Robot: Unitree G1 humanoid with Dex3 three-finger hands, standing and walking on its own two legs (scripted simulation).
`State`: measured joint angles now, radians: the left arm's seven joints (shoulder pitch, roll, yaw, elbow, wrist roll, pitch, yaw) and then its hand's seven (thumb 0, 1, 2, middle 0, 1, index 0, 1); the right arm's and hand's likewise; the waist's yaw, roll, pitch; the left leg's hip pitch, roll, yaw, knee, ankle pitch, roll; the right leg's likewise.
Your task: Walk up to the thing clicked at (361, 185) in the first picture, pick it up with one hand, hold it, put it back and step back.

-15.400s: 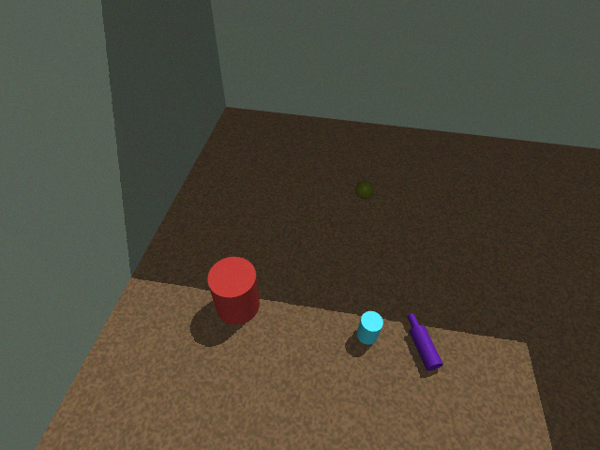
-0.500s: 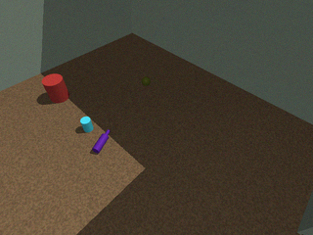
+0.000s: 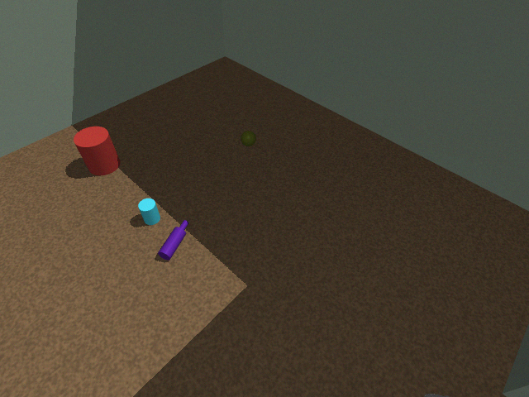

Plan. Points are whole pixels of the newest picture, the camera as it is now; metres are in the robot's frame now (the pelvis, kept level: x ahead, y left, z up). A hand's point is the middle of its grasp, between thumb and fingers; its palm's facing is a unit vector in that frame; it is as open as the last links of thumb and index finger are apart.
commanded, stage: stand
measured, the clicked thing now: (248, 138) +1.53 +0.13 -0.74
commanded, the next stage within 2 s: none
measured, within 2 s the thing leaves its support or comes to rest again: neither
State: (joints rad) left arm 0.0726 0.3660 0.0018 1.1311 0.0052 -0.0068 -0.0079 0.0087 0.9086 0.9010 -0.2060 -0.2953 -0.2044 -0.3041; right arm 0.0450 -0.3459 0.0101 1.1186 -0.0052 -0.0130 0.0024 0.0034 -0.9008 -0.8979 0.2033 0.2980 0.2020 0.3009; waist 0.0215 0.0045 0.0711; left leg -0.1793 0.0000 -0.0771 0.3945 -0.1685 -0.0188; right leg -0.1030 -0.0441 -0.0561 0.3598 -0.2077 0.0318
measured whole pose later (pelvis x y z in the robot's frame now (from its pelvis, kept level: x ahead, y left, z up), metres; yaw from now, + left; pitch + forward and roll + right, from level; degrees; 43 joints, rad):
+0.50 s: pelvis +0.00 -0.01 +0.00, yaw -1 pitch -2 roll +0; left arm 0.11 0.35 0.00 1.15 0.01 -0.01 -0.01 0.01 0.91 0.90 -0.21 -0.30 -0.21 -0.30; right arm 0.09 -0.35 0.00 1.17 -0.01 0.00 0.01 0.00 -0.90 -0.90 0.20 0.30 0.20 0.30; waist 0.01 0.01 0.06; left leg -0.17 0.01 -0.07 0.34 -0.14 -0.03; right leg -0.12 -0.03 -0.05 0.35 -0.20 0.02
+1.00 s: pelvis +0.01 -0.01 +0.00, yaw -1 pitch -2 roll +0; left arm 0.09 0.35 0.01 1.13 0.01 -0.01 -0.01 0.01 0.91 0.90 -0.21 -0.30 -0.21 -0.30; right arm 0.08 -0.35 0.01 1.14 -0.01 -0.01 0.00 0.00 -0.90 -0.90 0.20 0.30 0.20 0.30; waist 0.01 0.01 0.05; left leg -0.15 0.02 -0.06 0.34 -0.16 -0.04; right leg -0.09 -0.02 -0.04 0.32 -0.20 0.01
